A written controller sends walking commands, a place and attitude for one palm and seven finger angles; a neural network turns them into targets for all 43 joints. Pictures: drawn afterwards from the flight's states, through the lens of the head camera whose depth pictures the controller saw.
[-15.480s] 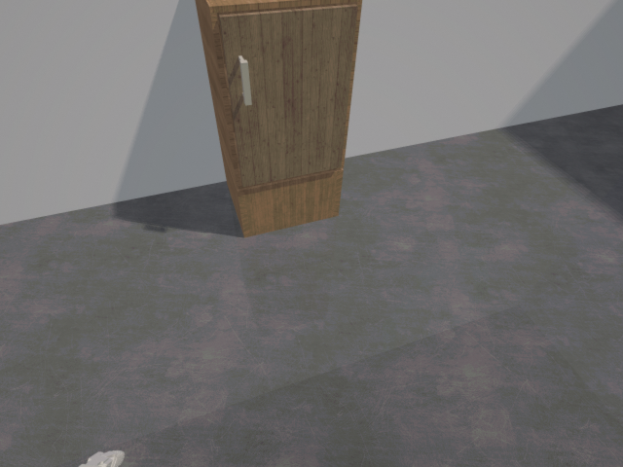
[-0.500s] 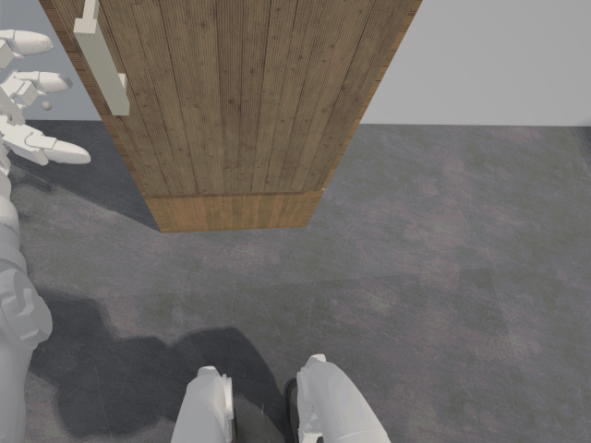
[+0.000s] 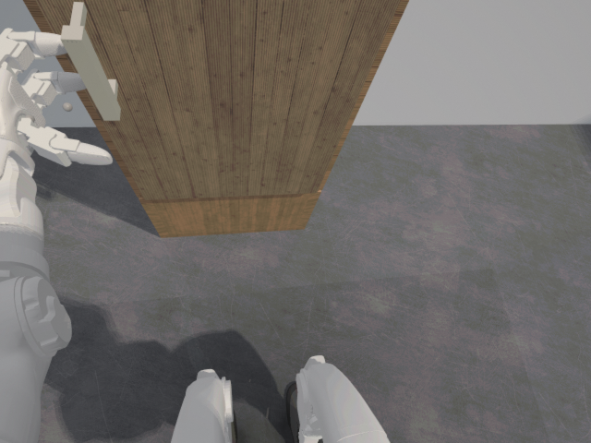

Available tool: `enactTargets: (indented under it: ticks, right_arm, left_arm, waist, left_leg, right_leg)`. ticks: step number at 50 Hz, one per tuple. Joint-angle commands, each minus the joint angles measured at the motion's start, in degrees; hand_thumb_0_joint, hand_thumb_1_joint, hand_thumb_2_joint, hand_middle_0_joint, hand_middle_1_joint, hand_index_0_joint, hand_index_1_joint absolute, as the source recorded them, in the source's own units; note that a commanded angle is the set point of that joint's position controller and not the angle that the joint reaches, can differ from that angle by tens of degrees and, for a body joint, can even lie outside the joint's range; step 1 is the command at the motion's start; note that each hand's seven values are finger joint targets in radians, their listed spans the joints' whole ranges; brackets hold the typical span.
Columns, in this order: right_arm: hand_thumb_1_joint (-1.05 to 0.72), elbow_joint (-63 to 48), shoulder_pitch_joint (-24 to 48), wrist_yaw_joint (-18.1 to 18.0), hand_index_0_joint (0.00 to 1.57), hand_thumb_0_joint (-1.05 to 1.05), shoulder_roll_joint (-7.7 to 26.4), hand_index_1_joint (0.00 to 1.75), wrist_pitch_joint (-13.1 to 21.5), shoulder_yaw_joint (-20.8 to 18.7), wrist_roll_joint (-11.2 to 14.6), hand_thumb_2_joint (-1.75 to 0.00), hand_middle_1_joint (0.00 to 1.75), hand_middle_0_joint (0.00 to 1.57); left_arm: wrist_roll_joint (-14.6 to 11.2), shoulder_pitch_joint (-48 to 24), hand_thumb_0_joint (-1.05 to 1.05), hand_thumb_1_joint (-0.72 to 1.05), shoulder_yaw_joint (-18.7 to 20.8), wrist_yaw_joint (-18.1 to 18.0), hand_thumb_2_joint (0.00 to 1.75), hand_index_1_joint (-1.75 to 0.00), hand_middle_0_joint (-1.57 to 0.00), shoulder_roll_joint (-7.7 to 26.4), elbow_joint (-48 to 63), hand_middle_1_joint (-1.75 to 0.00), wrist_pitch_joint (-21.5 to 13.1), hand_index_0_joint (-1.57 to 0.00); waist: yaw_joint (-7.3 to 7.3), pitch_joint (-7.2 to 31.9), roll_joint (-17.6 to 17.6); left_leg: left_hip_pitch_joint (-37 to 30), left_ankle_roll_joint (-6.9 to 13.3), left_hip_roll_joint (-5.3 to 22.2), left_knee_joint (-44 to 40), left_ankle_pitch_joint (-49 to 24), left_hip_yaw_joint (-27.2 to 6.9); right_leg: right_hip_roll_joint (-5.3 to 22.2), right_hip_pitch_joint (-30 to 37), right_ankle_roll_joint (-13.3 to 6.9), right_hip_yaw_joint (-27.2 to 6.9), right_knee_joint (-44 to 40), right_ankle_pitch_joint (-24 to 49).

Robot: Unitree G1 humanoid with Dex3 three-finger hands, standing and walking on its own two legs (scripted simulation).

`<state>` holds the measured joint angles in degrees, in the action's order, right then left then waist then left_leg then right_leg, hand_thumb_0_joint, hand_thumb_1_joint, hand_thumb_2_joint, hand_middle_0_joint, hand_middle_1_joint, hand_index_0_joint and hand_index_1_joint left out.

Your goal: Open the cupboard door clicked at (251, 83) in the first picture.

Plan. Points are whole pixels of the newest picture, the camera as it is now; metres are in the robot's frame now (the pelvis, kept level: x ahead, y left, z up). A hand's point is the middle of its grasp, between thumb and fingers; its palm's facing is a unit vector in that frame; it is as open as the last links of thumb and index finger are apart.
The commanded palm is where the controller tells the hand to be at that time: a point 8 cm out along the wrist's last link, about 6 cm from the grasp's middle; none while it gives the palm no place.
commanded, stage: slide the fingers in behind the handle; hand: left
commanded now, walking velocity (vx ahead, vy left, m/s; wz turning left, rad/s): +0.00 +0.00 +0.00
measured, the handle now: (96, 66) +0.58 +0.20 +0.07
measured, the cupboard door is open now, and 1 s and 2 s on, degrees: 0 0 0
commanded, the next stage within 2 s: close the thumb around the handle in 1.16 s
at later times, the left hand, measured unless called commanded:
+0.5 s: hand (92, 109) +0.52 +0.21 +0.06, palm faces +0.02 -1.00 -0.01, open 14.0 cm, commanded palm +0.50 +0.24 +0.06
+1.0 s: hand (114, 112) +0.52 +0.18 +0.06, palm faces +0.02 -1.00 -0.02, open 14.0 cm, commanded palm +0.50 +0.22 +0.06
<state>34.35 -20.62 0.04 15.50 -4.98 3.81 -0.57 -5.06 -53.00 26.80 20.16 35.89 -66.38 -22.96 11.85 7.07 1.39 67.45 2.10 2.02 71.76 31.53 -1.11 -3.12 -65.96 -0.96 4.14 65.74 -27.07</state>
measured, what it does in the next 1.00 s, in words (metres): stands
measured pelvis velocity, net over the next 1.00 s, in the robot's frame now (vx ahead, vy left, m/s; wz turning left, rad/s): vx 0.00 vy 0.00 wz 0.01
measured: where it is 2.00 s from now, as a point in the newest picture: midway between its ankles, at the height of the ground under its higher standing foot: outside the picture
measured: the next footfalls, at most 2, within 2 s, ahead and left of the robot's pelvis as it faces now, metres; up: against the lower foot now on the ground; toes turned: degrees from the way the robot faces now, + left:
none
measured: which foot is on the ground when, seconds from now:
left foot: down 0.00-1.00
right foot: down 0.00-1.00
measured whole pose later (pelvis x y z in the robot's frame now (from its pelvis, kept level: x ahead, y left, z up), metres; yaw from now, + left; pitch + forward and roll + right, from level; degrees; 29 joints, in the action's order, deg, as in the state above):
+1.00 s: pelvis +0.00 +0.00 +0.00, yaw +1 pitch +26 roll -3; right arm 34.6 -20.8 1.1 14.8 -4.9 2.8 -1.1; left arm -4.1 -52.0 22.7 12.6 28.0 -66.5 -25.8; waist 11.1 7.5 1.8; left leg 65.5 1.8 1.5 70.8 31.4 -0.4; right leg -2.6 -64.8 -1.2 3.4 66.2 -27.6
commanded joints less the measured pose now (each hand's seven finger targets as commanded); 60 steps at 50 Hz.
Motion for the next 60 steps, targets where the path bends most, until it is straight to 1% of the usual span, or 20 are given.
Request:
enactTargets:
  ticks: [1, 3, 7, 10, 14, 18, 21, 24, 26, 28, 31, 34, 39, 42, 47, 48, 50, 53, 56, 60]
  right_arm:
    - [-0.9, -2.5, -10.9, -0.7, 0.2, 0.0, 11.3, 0.3, 0.2, -3.8, -0.1, -0.9, 0.3, 0.2]
    - [-0.9, -2.5, -10.9, -0.9, 0.2, 0.0, 11.5, 0.3, 0.3, -3.8, -0.2, -0.9, 0.3, 0.2]
    - [-0.9, -2.0, -10.7, -0.6, 0.2, 0.0, 10.9, 0.3, 1.0, -4.2, -0.5, -0.9, 0.3, 0.2]
    - [-0.9, -1.5, -11.1, -0.5, 0.2, 0.0, 11.2, 0.3, 1.0, -4.3, -0.6, -0.9, 0.3, 0.2]
    - [-0.9, -1.5, -11.2, -0.3, 0.2, 0.0, 10.9, 0.3, 0.5, -4.1, -0.5, -0.9, 0.3, 0.2]
    - [-0.9, -2.2, -11.2, -0.1, 0.2, 0.0, 10.8, 0.3, 0.4, -4.6, -0.6, -0.9, 0.3, 0.2]
    - [-0.9, -1.5, -11.4, 0.1, 0.2, 0.0, 10.5, 0.3, 0.6, -4.5, -0.7, -0.9, 0.3, 0.2]
    - [-0.9, -1.4, -11.3, 0.1, 0.2, 0.0, 10.5, 0.3, 0.6, -4.9, -0.7, -0.9, 0.3, 0.2]
    - [-0.9, -1.4, -11.6, 0.4, 0.2, 0.0, 10.2, 0.3, 0.6, -5.0, -0.9, -0.9, 0.3, 0.2]
    - [-0.9, -1.0, -11.0, 0.6, 0.2, 0.0, 10.0, 0.3, 0.4, -5.1, -0.8, -0.9, 0.3, 0.2]
    - [-0.9, -0.9, -11.5, 0.3, 0.2, 0.0, 10.5, 0.3, 0.3, -4.9, -0.8, -0.9, 0.3, 0.2]
    - [-0.9, -1.9, -10.9, 0.3, 0.2, 0.0, 10.0, 0.3, 0.6, -4.7, -0.9, -0.9, 0.3, 0.2]
    - [-0.9, -2.0, -10.7, 1.0, 0.2, 0.0, 9.7, 0.3, 0.6, -4.9, -1.3, -0.9, 0.3, 0.2]
    - [-0.9, -2.4, -10.6, 0.7, 0.2, 0.0, 10.1, 0.3, 0.3, -5.0, -0.9, -0.9, 0.3, 0.2]
    - [-0.9, -2.2, -10.3, 0.5, 0.2, 0.0, 9.8, 0.3, 0.6, -4.9, -0.9, -0.9, 0.3, 0.2]
    - [-0.9, -1.8, -10.3, 0.4, 0.2, 0.0, 10.0, 0.3, 0.6, -4.8, -0.9, -0.9, 0.3, 0.2]
    - [-0.9, -1.7, -10.3, 0.3, 0.2, 0.0, 9.8, 0.3, 0.7, -4.7, -0.8, -0.9, 0.3, 0.2]
    - [-0.9, -1.9, -10.6, 0.2, 0.2, 0.0, 10.1, 0.3, 0.8, -4.6, -0.9, -0.9, 0.3, 0.2]
    - [-0.9, -1.9, -10.6, 0.2, 0.2, 0.0, 10.0, 0.3, 1.1, -4.8, -1.0, -0.9, 0.3, 0.2]
    - [-0.9, -1.9, -10.4, 0.3, 0.2, 0.0, 10.0, 0.3, 0.9, -4.7, -0.8, -0.9, 0.3, 0.2]
  left_arm:
    - [-0.5, -21.9, 0.0, -0.5, 0.6, -0.5, 0.3, -1.2, -0.3, 15.5, 8.2, -1.2, -1.4, -0.3]
    - [-0.3, -24.5, 0.0, -0.5, 1.0, -0.8, 0.3, -1.2, -0.3, 16.9, 10.4, -1.2, -1.7, -0.3]
    - [-1.4, -26.0, 0.0, -0.5, -0.5, -1.3, 0.3, -1.2, -0.3, 13.0, 13.0, -1.2, -4.4, -0.3]
    - [-1.4, -25.1, 0.0, -0.5, 1.7, -1.7, 0.3, -1.2, -0.3, 15.2, 12.4, -1.2, -4.6, -0.3]
    - [-0.2, -24.3, 0.0, -0.5, -2.1, -2.0, 0.3, -1.2, -0.3, 11.1, 9.3, -1.2, -2.7, -0.3]
    - [-0.8, -24.2, 0.0, -0.5, -1.3, -3.0, 0.3, -1.2, -0.3, 10.8, 14.3, -1.2, -3.5, -0.3]
    - [-1.4, -25.2, 0.0, -0.5, -2.3, -3.9, 0.3, -1.2, -0.3, 8.8, 13.2, -1.2, -4.2, -0.3]
    - [-0.8, -23.7, 0.0, -0.5, -1.7, -4.4, 0.3, -1.2, -0.3, 9.2, 14.5, -1.2, -4.8, -0.3]
    - [-0.9, -22.9, 0.0, -0.5, -4.2, -4.5, 0.3, -1.2, -0.3, 5.8, 15.2, -1.2, -5.2, -0.3]
    - [-0.8, -21.7, 0.0, -0.5, -6.3, -4.9, 0.3, -1.2, -0.3, 2.5, 12.7, -1.2, -4.8, -0.3]
    - [-0.7, -23.4, 0.0, -0.5, -3.2, -6.2, 0.3, -1.2, -0.3, 5.9, 9.8, -1.2, -4.0, -0.3]
    - [0.0, -24.1, 0.0, -0.5, -1.7, -7.5, 0.3, -1.2, -0.3, 7.9, 11.5, -1.2, -4.8, -0.3]
    - [0.6, -22.2, 0.0, -0.5, -4.7, -7.6, 0.3, -1.2, -0.3, 3.9, 12.0, -1.2, -6.6, -0.3]
    - [-0.1, -21.6, 0.0, -0.5, -2.3, -7.1, 0.3, -1.2, -0.3, 6.7, 11.4, -1.2, -6.1, -0.3]
    - [-0.1, -24.1, 0.0, -0.5, -3.5, -7.5, 0.3, -1.2, -0.3, 5.3, 12.9, -1.2, -6.7, -0.3]
    - [0.2, -24.3, 0.0, -0.5, -2.5, -7.8, 0.3, -1.2, -0.3, 7.0, 11.8, -1.2, -6.7, -0.3]
    - [0.4, -24.5, 0.0, -0.5, -3.8, -7.8, 0.3, -1.2, -0.3, 5.4, 10.0, -1.2, -6.2, -0.3]
    - [0.6, -24.4, 0.0, -0.5, -2.5, -7.6, 0.3, -1.2, -0.3, 7.3, 9.5, -1.2, -6.0, -0.3]
    - [0.2, -25.5, 0.0, -0.5, -3.5, -7.1, 0.3, -1.2, -0.3, 6.2, 12.3, -1.2, -6.8, -0.3]
    - [-0.3, -23.6, 0.0, -0.5, -3.7, -6.7, 0.3, -1.2, -0.3, 5.6, 10.5, -1.2, -6.0, -0.3]
  waist:
    - [0.0, 26.3, 9.9]
    - [0.21, 28.5, 9.9]
    - [0.61, 31.4, 11.1]
    - [-0.05, 32.4, 10.5]
    - [0.75, 28.6, 10.5]
    - [-0.48, 33.5, 12.6]
    - [0.78, 30.5, 9.3]
    - [-0.25, 32.5, 10.5]
    - [-0.18, 32.9, 11.7]
    - [0.42, 29.5, 10.7]
    - [0.86, 26.2, 6.8]
    - [-0.38, 28.8, 8.8]
    - [-0.12, 30.1, 8.6]
    - [-0.73, 30.8, 7.9]
    - [-0.14, 30.9, 8.3]
    - [-0.11, 29.5, 7.7]
    - [0.67, 27.6, 6.8]
    - [0.05, 28.9, 6.8]
    - [-0.01, 31.9, 9.7]
    - [-0.08, 30.4, 7.6]
  left_leg:
    - [-21.1, 0.0, -0.2, -8.3, -23.2, -3.2]
    - [-21.5, 0.0, -0.1, -8.0, -23.8, -3.3]
    - [-25.5, -0.5, 0.1, -7.4, -26.7, -3.9]
    - [-24.0, -0.4, -0.1, -7.0, -26.6, -3.6]
    - [-23.5, -0.3, -0.1, -7.7, -25.4, -3.7]
    - [-28.4, -1.0, 0.1, -7.8, -30.2, -4.1]
    - [-26.0, -0.6, -0.1, -7.8, -28.0, -4.0]
    - [-26.9, -0.8, -0.2, -8.0, -29.0, -3.7]
    - [-30.1, -1.1, -0.1, -8.4, -32.1, -4.1]
    - [-29.5, -1.3, 0.1, -8.7, -29.8, -4.2]
    - [-23.8, -0.5, -0.4, -8.8, -24.6, -3.7]
    - [-22.8, -0.5, -0.9, -8.6, -24.7, -2.8]
    - [-24.8, -0.7, -0.7, -8.1, -27.0, -2.9]
    - [-23.4, -0.5, -0.9, -8.3, -25.9, -2.6]
    - [-24.3, -0.5, -0.9, -8.3, -24.6, -2.8]
    - [-23.2, -0.6, -0.7, -8.3, -23.9, -2.9]
    - [-21.0, -0.3, -0.9, -8.3, -22.0, -2.6]
    - [-20.4, -0.2, -1.1, -8.1, -21.6, -2.5]
    - [-24.2, -0.5, -0.9, -8.0, -24.4, -3.0]
    - [-21.9, -0.3, -1.0, -8.1, -23.3, -2.6]
  right_leg:
    - [-0.3, 13.2, -0.5, -2.3, -7.0, 15.4]
    - [-0.1, 13.8, -0.4, -2.5, -6.7, 16.2]
    - [-0.3, 12.2, -0.5, -2.4, -6.2, 17.1]
    - [-0.3, 14.1, -0.4, -2.6, -5.9, 17.7]
    - [-0.2, 11.8, -0.4, -2.2, -6.3, 16.4]
    - [-0.1, 12.4, -0.6, -1.9, -5.9, 18.8]
    - [-0.4, 12.9, -0.5, -2.0, -6.4, 18.3]
    - [-0.2, 14.3, -0.5, -2.2, -6.5, 19.5]
    - [-0.3, 13.0, -0.8, -1.7, -6.3, 20.2]
    - [-0.3, 10.8, -0.6, -1.3, -7.0, 17.9]
    - [-0.3, 12.5, -0.5, -1.8, -7.3, 16.3]
    - [0.0, 15.1, -0.5, -2.6, -6.9, 17.6]
    - [-0.1, 14.8, -0.5, -2.4, -6.4, 19.2]
    - [0.0, 16.5, -0.5, -2.7, -6.4, 19.6]
    - [0.0, 15.1, -0.4, -2.7, -6.6, 17.9]
    - [0.0, 14.9, -0.4, -2.7, -6.6, 17.3]
    - [0.1, 14.9, -0.3, -2.8, -6.9, 16.4]
    - [0.1, 15.9, -0.4, -3.1, -6.7, 16.5]
    - [0.1, 14.8, -0.6, -2.8, -6.1, 17.6]
    - [0.0, 16.2, -0.3, -3.0, -6.7, 17.7]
